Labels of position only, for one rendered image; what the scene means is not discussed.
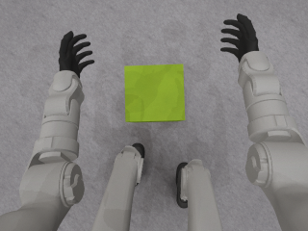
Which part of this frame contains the robot left hand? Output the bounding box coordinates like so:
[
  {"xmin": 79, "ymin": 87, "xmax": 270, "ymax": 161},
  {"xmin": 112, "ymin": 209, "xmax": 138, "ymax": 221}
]
[{"xmin": 58, "ymin": 31, "xmax": 94, "ymax": 79}]

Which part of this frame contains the robot left thigh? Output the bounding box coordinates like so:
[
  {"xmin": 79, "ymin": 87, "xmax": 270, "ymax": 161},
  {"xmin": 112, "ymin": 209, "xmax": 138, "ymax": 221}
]
[{"xmin": 90, "ymin": 151, "xmax": 144, "ymax": 231}]

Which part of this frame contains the robot right forearm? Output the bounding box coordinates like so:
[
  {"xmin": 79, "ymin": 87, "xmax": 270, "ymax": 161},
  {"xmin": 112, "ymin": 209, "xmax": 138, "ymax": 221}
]
[{"xmin": 238, "ymin": 51, "xmax": 308, "ymax": 148}]

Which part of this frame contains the carton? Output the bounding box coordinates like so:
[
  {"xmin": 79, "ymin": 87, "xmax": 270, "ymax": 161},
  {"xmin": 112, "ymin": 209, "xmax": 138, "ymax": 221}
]
[{"xmin": 124, "ymin": 64, "xmax": 186, "ymax": 123}]

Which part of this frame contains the right robot upper arm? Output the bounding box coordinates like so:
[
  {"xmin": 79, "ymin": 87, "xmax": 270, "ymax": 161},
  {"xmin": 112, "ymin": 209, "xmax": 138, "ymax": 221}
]
[{"xmin": 245, "ymin": 141, "xmax": 308, "ymax": 231}]

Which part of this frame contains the robot right shin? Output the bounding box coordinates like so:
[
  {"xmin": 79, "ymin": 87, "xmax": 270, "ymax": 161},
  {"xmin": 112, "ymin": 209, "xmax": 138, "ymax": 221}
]
[{"xmin": 180, "ymin": 159, "xmax": 212, "ymax": 200}]

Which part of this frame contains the left robot upper arm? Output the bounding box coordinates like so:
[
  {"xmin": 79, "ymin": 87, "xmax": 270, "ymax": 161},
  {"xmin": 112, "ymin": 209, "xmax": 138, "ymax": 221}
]
[{"xmin": 0, "ymin": 161, "xmax": 85, "ymax": 231}]

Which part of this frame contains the robot left forearm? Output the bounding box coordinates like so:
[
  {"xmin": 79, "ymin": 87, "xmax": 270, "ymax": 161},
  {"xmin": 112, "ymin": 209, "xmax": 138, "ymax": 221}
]
[{"xmin": 19, "ymin": 70, "xmax": 85, "ymax": 204}]

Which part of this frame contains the robot right hand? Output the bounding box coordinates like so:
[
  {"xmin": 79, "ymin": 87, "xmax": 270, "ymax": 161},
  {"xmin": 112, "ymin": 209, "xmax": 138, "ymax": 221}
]
[{"xmin": 220, "ymin": 13, "xmax": 259, "ymax": 62}]

